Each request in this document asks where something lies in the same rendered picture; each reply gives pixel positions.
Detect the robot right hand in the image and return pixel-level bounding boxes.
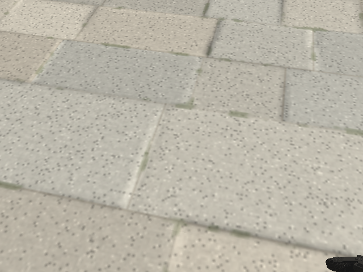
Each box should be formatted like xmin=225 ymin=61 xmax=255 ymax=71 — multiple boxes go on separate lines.
xmin=326 ymin=255 xmax=363 ymax=272

